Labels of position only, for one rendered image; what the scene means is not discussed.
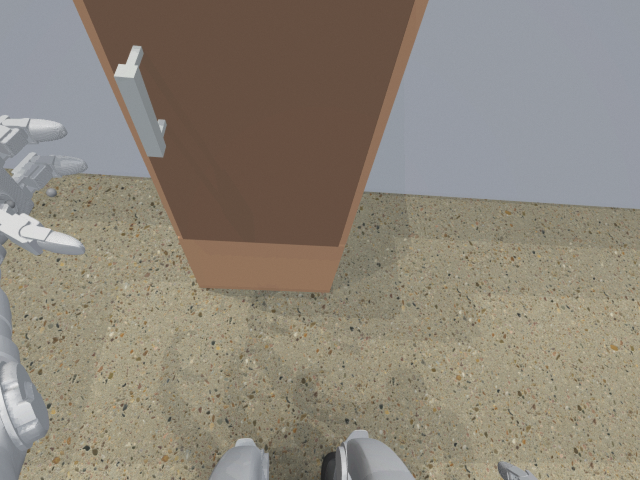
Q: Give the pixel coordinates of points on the left robot hand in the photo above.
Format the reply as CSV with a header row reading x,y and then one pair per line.
x,y
32,174

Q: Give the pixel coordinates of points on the left robot upper arm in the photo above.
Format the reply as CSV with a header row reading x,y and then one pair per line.
x,y
23,418

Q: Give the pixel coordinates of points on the robot left forearm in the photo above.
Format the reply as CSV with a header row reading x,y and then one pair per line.
x,y
8,349

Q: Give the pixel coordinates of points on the cupboard door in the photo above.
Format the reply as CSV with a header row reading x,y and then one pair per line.
x,y
270,106

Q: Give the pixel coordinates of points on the handle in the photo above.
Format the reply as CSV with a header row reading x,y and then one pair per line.
x,y
132,88

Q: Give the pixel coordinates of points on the robot left shin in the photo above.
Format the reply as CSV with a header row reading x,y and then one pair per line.
x,y
245,442

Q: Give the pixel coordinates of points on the robot right thigh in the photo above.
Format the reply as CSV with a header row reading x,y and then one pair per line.
x,y
369,459

